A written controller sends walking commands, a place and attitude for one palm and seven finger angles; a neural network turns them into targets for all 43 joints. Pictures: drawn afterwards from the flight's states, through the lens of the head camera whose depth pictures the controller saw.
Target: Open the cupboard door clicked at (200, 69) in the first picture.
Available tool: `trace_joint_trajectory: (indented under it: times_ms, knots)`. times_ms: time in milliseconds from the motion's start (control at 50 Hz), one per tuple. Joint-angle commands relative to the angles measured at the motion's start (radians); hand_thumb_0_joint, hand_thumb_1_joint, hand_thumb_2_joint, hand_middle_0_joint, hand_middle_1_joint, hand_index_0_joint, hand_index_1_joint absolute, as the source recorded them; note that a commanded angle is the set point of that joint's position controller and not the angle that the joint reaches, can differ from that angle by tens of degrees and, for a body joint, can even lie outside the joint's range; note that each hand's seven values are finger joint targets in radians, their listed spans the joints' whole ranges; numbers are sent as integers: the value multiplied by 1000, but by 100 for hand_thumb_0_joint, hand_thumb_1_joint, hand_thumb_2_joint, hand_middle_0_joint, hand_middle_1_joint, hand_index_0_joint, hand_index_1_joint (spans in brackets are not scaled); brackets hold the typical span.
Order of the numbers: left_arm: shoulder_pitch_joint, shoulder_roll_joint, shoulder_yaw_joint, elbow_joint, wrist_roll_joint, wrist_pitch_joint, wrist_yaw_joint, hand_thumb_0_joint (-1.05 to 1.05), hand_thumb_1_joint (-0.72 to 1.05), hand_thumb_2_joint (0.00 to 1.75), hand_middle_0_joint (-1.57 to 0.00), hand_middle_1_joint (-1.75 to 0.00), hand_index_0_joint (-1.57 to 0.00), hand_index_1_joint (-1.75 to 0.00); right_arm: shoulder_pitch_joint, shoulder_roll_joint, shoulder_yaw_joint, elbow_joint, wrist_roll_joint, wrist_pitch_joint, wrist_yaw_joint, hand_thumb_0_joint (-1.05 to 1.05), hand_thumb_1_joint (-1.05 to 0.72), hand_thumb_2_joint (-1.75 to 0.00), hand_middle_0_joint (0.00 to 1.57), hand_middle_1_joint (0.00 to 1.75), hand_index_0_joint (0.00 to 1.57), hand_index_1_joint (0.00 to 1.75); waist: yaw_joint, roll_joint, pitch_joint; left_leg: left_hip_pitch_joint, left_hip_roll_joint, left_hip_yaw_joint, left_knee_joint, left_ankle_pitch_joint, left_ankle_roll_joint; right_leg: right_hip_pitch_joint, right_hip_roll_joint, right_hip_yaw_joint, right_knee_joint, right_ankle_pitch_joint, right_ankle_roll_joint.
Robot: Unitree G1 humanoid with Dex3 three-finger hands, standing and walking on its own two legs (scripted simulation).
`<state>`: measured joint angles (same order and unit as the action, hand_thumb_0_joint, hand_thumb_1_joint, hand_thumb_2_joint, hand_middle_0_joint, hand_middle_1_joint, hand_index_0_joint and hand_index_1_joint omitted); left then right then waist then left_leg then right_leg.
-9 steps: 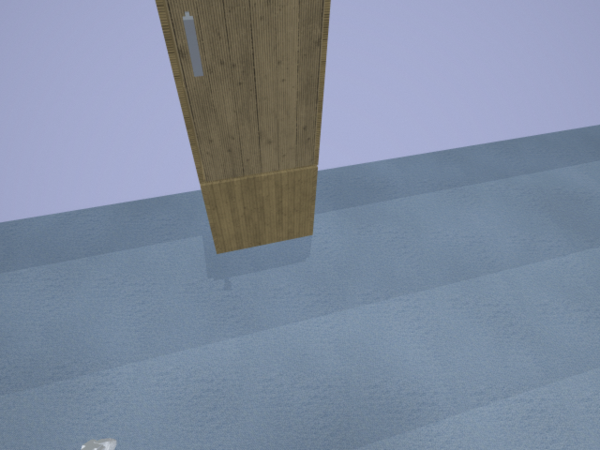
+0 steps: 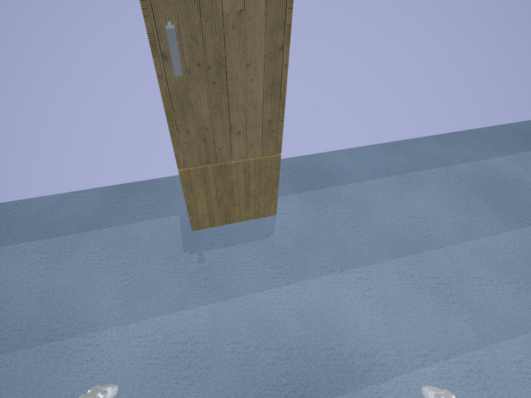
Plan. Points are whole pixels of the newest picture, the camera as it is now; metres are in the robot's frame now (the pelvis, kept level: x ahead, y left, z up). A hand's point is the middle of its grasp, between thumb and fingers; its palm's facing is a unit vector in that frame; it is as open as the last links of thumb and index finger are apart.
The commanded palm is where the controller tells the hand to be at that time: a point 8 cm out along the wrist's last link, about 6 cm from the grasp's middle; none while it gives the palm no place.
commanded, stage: stand and wait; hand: left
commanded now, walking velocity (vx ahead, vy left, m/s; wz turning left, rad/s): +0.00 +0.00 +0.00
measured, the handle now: (173, 48) +0.95 +0.33 +0.11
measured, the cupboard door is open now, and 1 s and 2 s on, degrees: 0 0 0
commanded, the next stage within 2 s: look at it before walking up in 0.64 s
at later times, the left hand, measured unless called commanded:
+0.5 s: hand out of the picture +0.05 +0.24 -0.15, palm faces -0.02 -0.94 -0.33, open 7.4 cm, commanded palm none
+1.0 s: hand out of the picture +0.06 +0.23 -0.15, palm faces -0.02 -0.94 -0.33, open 7.4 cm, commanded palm none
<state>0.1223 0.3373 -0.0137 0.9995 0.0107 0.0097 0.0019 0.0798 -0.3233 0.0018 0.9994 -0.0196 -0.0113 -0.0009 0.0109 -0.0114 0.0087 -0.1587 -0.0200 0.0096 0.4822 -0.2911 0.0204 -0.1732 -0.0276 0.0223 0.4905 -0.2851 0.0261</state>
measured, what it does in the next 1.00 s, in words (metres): stands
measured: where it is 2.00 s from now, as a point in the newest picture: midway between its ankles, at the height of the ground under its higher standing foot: outside the picture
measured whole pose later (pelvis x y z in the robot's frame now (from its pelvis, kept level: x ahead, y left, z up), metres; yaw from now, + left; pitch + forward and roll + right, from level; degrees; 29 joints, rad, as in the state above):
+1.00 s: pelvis -0.02 -0.02 +0.01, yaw +0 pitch -2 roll +0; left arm 0.13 0.34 -0.01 1.08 0.01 0.00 0.00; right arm 0.12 -0.33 0.00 1.11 -0.01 -0.01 0.00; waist 0.00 -0.01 0.03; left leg -0.14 0.00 0.00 0.38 -0.21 0.00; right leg -0.16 -0.01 0.02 0.40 -0.20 0.01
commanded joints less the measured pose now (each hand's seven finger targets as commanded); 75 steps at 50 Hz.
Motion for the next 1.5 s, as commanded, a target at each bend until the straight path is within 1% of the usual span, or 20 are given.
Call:
trace_joint_trajectory:
  times_ms: [0, 280, 320, 380, 420, 500, 620, 660, 820, 920, 1000, 1020, 1140, 1260, 1340, 1360, 1380, 1400, 1440, 1480]
  knots:
    - [-43, 210, 52, -64, 3, -29, 14, 0, 90, 90, -20, -30, -20, -30, -47, -214, -51, -57, 5, -22, -15, 0, -90, -90, 20, 30, 20, 30, -12, 11, -62, 15, 122, -91, -91, 289, 25, 15, -82, 58, -67, 265, -57]
    - [-32, 206, 50, -20, 0, -30, 10, 0, 90, 90, -20, -30, -20, -30, -31, -213, -45, -2, 9, -22, -13, 0, -90, -90, 20, 30, 20, 30, -9, 24, -39, 4, 127, -103, -139, 191, 19, 21, -86, 74, -123, 181, -54]
    - [-32, 209, 50, -12, 0, -31, 10, 0, 90, 90, -20, -30, -20, -30, -25, -216, -43, 6, 9, -22, -13, 0, -90, -90, 20, 30, 20, 30, -9, 12, -43, 4, 127, -105, -139, 199, 18, 28, -87, 76, -125, 190, -56]
    - [-29, 208, 49, -2, -1, -31, 10, 0, 90, 90, -20, -30, -20, -30, -19, -218, -42, 20, 10, -23, -13, 0, -90, -90, 20, 30, 20, 30, -9, 24, -43, 5, 129, -108, -150, 189, 17, 31, -87, 79, -132, 178, -56]
    - [-28, 210, 49, 4, -1, -32, 11, 0, 90, 90, -20, -30, -20, -30, -15, -217, -42, 27, 11, -23, -12, 0, -90, -90, 20, 30, 20, 30, -9, 12, -47, 9, 131, -107, -149, 194, 17, 35, -90, 76, -134, 184, -55]
    - [-30, 213, 47, 13, 0, -33, 11, 0, 90, 90, -20, -30, -20, -30, -12, -221, -42, 37, 12, -21, -11, 0, -90, -90, 20, 30, 20, 30, -10, 3, -28, 9, 131, -111, -158, 174, 15, 17, -88, 83, -147, 160, -56]
    - [-32, 212, 47, 19, 1, -32, 10, 0, 90, 90, -20, -30, -20, -30, -10, -221, -41, 46, 11, -21, -10, 0, -90, -90, 20, 30, 20, 30, -9, 18, -15, 0, 133, -112, -175, 140, 14, 8, -86, 85, -157, 123, -53]
    - [-34, 212, 47, 19, 1, -32, 10, 0, 90, 90, -20, -30, -20, -30, -10, -221, -41, 48, 10, -22, -10, 0, -90, -90, 20, 30, 20, 30, -10, 5, -17, 4, 132, -113, -177, 143, 13, 5, -86, 86, -160, 122, -53]
    - [-37, 213, 48, 17, 2, -36, 10, 0, 90, 90, -20, -30, -20, -30, -11, -220, -41, 47, 11, -22, -9, 0, -90, -90, 20, 30, 20, 30, -12, -1, -27, 17, 134, -110, -170, 170, 11, 5, -89, 93, -165, 149, -55]
    - [-36, 212, 48, 17, 2, -36, 10, 0, 90, 90, -20, -30, -20, -30, -15, -220, -40, 46, 11, -22, -9, 0, -90, -90, 20, 30, 20, 30, -10, 13, -20, 17, 134, -108, -173, 165, 10, 2, -89, 93, -171, 145, -55]
    - [-33, 214, 48, 16, 2, -38, 9, 0, 90, 90, -20, -30, -20, -30, -12, -221, -40, 46, 12, -21, -9, 0, -90, -90, 20, 30, 20, 30, -11, 5, -33, 23, 134, -107, -168, 173, 9, 9, -89, 96, -173, 155, -56]
    - [-35, 214, 48, 18, 2, -37, 9, 0, 90, 90, -20, -30, -20, -30, -16, -219, -40, 47, 11, -21, -9, 0, -90, -90, 20, 30, 20, 30, -11, 6, -23, 20, 132, -106, -170, 170, 8, 4, -90, 95, -174, 153, -55]
    - [-32, 214, 49, 20, 1, -39, 10, 0, 90, 90, -20, -30, -20, -30, -12, -222, -39, 49, 12, -23, -10, 0, -90, -90, 20, 30, 20, 30, -11, 14, -49, 36, 138, -103, -168, 210, 7, 29, -91, 90, -165, 206, -56]
    - [-29, 214, 47, 24, 1, -38, 9, 0, 90, 90, -20, -30, -20, -30, -17, -223, -38, 51, 12, -21, -11, 0, -90, -90, 20, 30, 20, 30, -11, 15, -30, 38, 137, -102, -173, 201, 6, 19, -91, 91, -176, 198, -55]
    - [-30, 215, 47, 26, 1, -38, 10, 0, 90, 90, -20, -30, -20, -30, -17, -223, -38, 52, 13, -22, -11, 0, -90, -90, 20, 30, 20, 30, -11, 19, -38, 43, 140, -103, -177, 209, 7, 29, -90, 89, -176, 207, -54]
    - [-5, 166, 38, 36, -1, -32, 11, 0, 90, 90, -20, -30, -20, -30, 4, -175, -28, 62, 9, -17, -10, 0, -90, -90, 20, 30, 20, 30, -10, 10, -52, 56, 141, -88, -167, 177, -1, 24, -87, 95, -177, 176, -49]
    - [20, 124, 32, 43, 0, -20, 11, 0, 90, 90, -20, -30, -20, -30, 36, -133, -19, 71, 5, -10, -10, 0, -90, -90, 20, 30, 20, 30, -13, 12, -42, 54, 140, -69, -151, 125, -10, 7, -78, 98, -162, 123, -47]
    - [47, 100, 29, 45, 3, -8, 9, 0, 90, 90, -20, -30, -20, -30, 69, -106, -16, 73, 3, -2, -9, 0, -90, -90, 20, 30, 20, 30, -12, 9, -40, 51, 140, -58, -137, 37, -11, -15, -67, 107, -151, 31, -47]
    - [67, 99, 38, 25, 9, 6, -2, 0, 90, 90, -20, -30, -20, -30, 85, -116, -27, 58, -2, 6, -9, 0, -90, -90, 20, 30, 20, 30, -10, 20, 47, -5, 150, -61, -146, -155, -1, -105, -40, 128, -140, -144, -56]
    - [87, 101, 51, -7, 12, 10, -14, 0, 90, 90, -20, -30, -20, -30, 102, -135, -43, 30, -3, 9, -10, 0, -90, -90, 20, 30, 20, 30, -11, 22, 104, -39, 168, -78, -149, -280, 16, -177, -13, 142, -104, -228, -67]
